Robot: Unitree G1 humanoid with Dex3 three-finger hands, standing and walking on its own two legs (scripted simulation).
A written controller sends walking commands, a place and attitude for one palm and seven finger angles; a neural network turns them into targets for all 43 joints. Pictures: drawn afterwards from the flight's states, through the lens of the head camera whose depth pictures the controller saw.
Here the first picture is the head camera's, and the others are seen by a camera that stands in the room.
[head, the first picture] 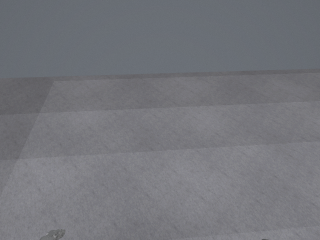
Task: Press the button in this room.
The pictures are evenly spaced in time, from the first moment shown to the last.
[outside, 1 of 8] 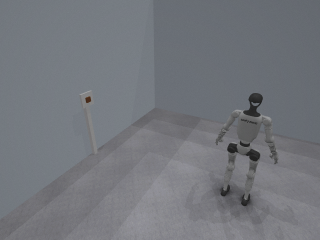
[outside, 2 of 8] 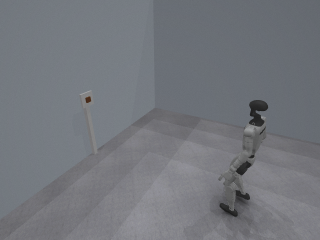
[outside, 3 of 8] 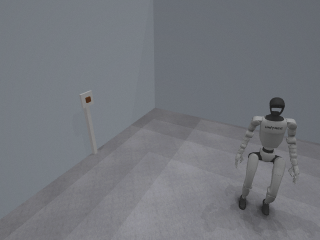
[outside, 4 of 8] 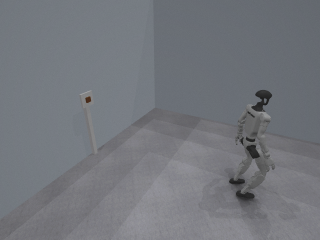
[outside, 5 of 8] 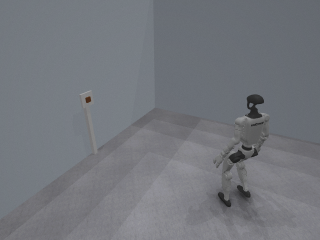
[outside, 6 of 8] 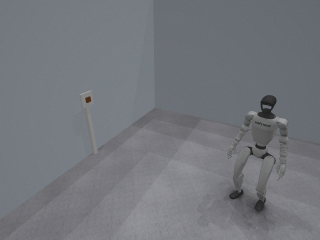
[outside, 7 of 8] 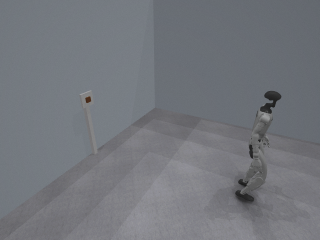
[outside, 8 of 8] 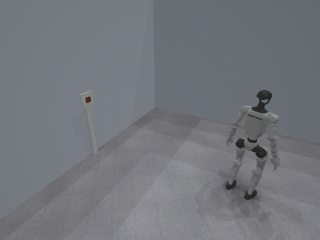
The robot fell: no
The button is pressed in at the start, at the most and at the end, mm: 0 0 0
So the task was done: no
